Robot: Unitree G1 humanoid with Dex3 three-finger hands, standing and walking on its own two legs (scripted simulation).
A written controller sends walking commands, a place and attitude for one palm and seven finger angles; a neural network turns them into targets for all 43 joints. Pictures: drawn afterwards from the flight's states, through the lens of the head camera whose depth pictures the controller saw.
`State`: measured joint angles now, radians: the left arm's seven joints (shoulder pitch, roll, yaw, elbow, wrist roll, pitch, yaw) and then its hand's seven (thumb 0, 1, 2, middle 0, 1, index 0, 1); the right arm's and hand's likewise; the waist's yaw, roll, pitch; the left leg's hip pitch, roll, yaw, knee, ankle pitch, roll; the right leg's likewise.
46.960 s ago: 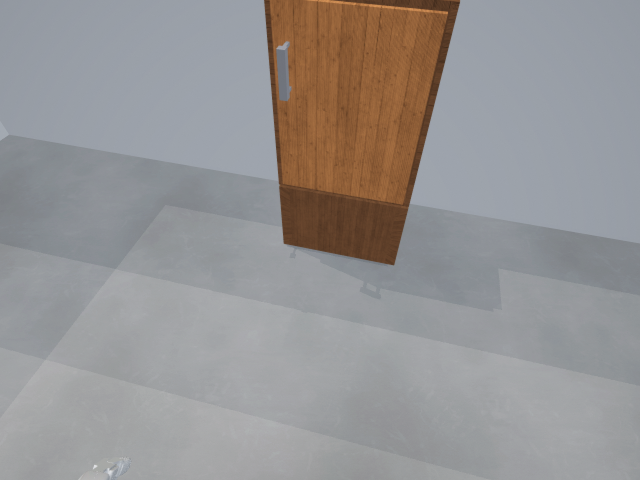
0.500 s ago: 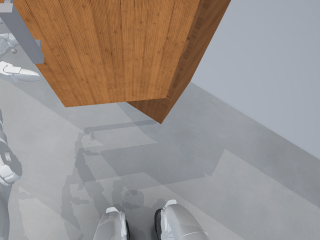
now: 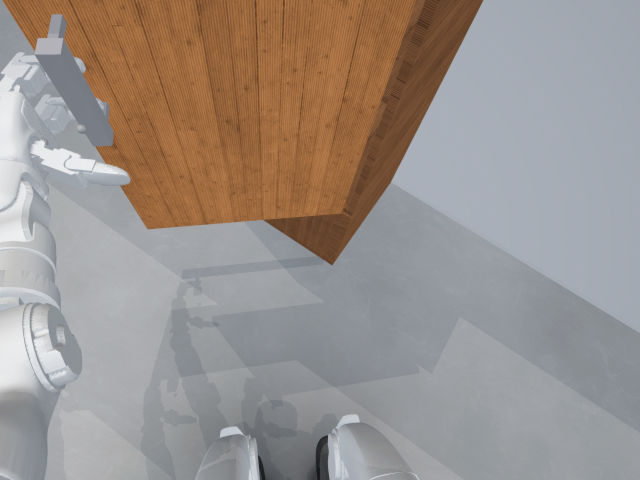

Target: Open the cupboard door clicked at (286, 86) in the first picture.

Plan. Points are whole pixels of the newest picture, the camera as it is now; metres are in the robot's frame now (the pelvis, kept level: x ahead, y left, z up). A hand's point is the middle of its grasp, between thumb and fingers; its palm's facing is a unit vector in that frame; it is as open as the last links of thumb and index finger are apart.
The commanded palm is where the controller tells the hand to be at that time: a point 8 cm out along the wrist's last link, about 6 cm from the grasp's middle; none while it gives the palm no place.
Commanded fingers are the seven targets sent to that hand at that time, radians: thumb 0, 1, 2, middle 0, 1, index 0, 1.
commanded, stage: slide the fingers in behind the handle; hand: left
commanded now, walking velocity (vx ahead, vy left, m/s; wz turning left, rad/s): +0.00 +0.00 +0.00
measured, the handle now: (81, 85) +0.57 +0.24 +0.07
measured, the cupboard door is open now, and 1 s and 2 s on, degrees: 42 43 74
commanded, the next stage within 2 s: close the thumb around the handle in 0.38 s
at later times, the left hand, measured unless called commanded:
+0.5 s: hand (98, 121) +0.52 +0.21 +0.07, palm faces +0.07 -1.00 -0.03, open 14.0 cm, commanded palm +0.50 +0.25 +0.07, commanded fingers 0.00 -0.39 0.35 -0.31 -1.21 -0.31 -1.21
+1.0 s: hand (92, 124) +0.52 +0.22 +0.07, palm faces +0.06 -1.00 -0.02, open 7.2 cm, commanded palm +0.50 +0.26 +0.07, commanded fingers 0.00 0.90 0.90 -0.40 -1.35 -0.40 -1.35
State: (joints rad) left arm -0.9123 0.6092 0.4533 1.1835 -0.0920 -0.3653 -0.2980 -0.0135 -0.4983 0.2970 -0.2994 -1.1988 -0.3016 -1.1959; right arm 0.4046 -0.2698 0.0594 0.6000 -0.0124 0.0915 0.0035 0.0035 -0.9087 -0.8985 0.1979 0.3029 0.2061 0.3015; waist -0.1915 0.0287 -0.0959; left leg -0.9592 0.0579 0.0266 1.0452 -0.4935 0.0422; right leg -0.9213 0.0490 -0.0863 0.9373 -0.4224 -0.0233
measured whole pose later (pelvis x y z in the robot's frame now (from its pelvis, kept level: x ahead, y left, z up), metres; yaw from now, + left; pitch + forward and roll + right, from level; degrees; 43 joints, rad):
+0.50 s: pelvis -0.01 +0.00 -0.01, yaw +0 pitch +24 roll -4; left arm -0.98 0.61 0.45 1.24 -0.06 -0.40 -0.25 -0.01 -0.50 0.30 -0.30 -1.20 -0.30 -1.20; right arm 0.42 -0.28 0.06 0.62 -0.02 0.07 0.00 0.00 -0.91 -0.90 0.20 0.30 0.21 0.30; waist -0.21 0.03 -0.09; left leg -1.00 0.05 0.03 1.07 -0.49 0.04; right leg -0.97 0.04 -0.08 0.98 -0.42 -0.03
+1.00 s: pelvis -0.01 -0.01 +0.00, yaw +0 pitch +24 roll -4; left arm -0.97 0.63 0.46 1.23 -0.07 -0.38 -0.28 0.00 0.48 0.72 -0.36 -1.29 -0.37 -1.30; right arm 0.40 -0.28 0.06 0.61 -0.02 0.07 -0.01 0.00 -0.91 -0.90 0.20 0.30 0.21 0.30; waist -0.20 0.03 -0.09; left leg -0.99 0.06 0.02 1.06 -0.49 0.04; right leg -0.95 0.05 -0.09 0.96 -0.42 -0.03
